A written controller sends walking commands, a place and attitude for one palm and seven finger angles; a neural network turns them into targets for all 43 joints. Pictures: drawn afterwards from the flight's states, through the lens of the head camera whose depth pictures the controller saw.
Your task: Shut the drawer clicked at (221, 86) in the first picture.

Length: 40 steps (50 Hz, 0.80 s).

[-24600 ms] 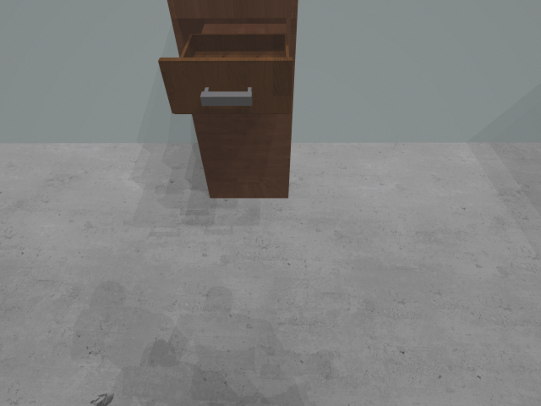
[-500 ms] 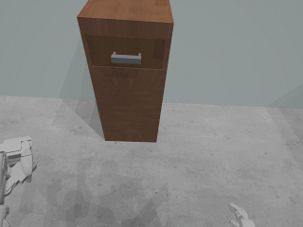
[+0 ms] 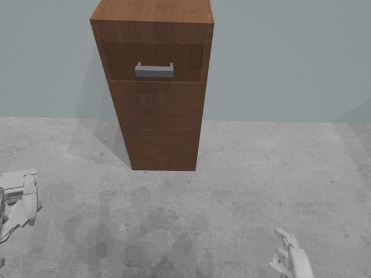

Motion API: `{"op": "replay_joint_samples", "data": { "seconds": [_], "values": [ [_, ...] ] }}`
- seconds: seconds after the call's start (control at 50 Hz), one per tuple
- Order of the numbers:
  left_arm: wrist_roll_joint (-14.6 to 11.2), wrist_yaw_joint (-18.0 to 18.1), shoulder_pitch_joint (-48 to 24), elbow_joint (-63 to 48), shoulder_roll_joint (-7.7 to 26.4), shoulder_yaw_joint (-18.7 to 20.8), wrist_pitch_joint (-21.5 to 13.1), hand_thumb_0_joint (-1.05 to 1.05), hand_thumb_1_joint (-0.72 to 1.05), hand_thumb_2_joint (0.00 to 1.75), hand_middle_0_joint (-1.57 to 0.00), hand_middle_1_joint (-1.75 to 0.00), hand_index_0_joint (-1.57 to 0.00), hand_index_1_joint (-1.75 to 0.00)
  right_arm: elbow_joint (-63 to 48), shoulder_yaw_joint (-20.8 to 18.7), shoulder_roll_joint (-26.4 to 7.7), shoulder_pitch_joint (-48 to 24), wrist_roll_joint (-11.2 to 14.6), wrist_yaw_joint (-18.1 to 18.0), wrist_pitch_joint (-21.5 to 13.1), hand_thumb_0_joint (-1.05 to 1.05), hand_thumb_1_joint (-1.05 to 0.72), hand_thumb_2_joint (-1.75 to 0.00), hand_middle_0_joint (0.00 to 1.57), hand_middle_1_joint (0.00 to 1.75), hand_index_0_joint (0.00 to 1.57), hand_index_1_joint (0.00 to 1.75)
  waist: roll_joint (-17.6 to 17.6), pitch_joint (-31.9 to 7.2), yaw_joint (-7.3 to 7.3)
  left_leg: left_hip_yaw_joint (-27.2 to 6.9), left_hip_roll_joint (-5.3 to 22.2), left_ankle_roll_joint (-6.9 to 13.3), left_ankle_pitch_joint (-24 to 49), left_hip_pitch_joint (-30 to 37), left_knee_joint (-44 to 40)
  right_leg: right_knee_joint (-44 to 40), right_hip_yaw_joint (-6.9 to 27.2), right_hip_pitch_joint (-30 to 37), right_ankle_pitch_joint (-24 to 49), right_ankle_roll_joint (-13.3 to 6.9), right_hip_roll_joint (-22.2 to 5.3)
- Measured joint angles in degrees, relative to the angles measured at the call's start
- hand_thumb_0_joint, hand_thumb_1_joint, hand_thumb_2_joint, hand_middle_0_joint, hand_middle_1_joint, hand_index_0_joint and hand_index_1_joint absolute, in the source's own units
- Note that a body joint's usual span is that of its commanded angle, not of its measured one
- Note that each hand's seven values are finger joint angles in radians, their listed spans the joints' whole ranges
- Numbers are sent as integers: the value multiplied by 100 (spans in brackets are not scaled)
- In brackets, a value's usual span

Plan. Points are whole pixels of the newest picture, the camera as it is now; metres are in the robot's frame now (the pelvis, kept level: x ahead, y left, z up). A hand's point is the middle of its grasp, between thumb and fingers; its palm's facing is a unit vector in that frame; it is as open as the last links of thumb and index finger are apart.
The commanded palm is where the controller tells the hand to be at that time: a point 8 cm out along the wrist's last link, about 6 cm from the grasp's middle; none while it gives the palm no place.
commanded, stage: stop stepping back and stand still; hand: left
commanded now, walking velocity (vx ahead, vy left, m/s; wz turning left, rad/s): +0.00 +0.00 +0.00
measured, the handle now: (155, 68) +0.79 +0.17 +0.00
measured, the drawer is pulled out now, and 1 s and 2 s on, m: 0.00 0.00 0.00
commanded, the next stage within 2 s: let the arm hang, fingers relaxed in 0.02 s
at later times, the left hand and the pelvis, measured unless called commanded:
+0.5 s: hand out of the picture +0.01 +0.20 -0.18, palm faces +0.02 -0.98 -0.21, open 3.5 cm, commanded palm none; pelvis -0.02 +0.00 +0.00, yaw +2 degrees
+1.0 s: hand out of the picture +0.00 +0.18 -0.17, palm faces +0.02 -0.98 -0.21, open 7.2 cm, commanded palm none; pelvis -0.01 +0.00 +0.00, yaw +1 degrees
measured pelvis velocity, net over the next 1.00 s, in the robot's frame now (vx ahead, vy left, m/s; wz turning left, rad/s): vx -0.01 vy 0.00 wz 0.01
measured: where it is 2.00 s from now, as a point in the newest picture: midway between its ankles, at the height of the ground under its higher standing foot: outside the picture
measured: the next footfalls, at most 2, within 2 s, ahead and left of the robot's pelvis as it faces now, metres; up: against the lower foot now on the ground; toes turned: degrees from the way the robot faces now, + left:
none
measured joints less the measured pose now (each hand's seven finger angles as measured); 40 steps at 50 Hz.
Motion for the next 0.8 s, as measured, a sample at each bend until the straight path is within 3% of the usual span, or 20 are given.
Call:
{"op": "replay_joint_samples", "data": {
  "seconds": [0.12,0.16,0.2,0.26,0.34,0.4,0.46,0.58,0.8],
  "values": [
    [-58,-26,50,119,15,65,-64,2,89,89,-141,-159,-141,-160,-91,10,42,-124,6,33,60,1,-90,-90,20,30,20,30,110,-77,-63,31,48,0,-12,-3,-22,-169,33,48,88,4,50],
    [117,-294,-440,1054,125,-308,-57,1,89,90,-141,-159,-141,-160,199,-72,-130,-179,32,270,-102,1,-90,-90,20,30,20,30,241,-202,-27,-42,4,20,-42,-256,189,32,-43,-165,32,21,-3],
    [221,-568,-1094,2524,50,-821,436,1,89,90,-139,-158,-139,-159,544,-108,-366,-321,25,434,53,1,-90,-90,20,30,20,30,419,-311,6,-70,-58,70,-129,-469,426,334,-74,-391,-111,52,-75],
    [316,-748,-1739,4734,-320,-1348,1125,1,90,90,-134,-154,-135,-154,920,-121,-510,-432,-49,484,316,1,-90,-90,20,30,20,30,537,-359,-69,-49,-120,125,-228,-625,658,670,-56,-595,-264,90,-147],
    [338,-824,-1963,6655,-728,-1819,1490,1,90,90,-124,-143,-123,-144,1227,-63,-398,-234,-120,465,520,1,-90,-90,20,30,20,30,243,-162,-181,-22,-140,110,-218,-521,656,777,-28,-547,-308,53,-167],
    [335,-759,-1958,7570,-978,-2020,1540,2,91,89,-114,-133,-113,-133,1528,-7,-282,4,-150,433,626,1,-90,-90,20,30,20,30,-23,13,-188,-55,-116,83,-122,-384,504,605,-59,-393,-211,46,-139],
    [303,-690,-1942,8204,-885,-1971,1509,2,90,89,-102,-126,-103,-122,1864,23,-166,248,-148,394,717,1,-90,-90,20,30,20,30,-147,118,-128,-127,-66,48,-3,-302,333,309,-132,-236,-46,6,-80],
    [214,-769,-1793,9074,-826,-1972,1418,1,90,89,-80,-100,-80,-97,2385,-11,-67,572,-132,337,812,1,-90,-90,20,30,20,30,34,143,-47,-175,-41,48,162,-204,57,-147,-178,-45,209,-6,-40],
    [185,-721,-1883,9768,-985,-1984,1301,1,91,89,-38,-51,-38,-51,2824,-8,148,567,-97,287,688,1,-90,-90,20,30,20,30,303,25,-71,-80,-99,72,277,43,-253,-253,-79,80,243,23,-90]
  ]
}}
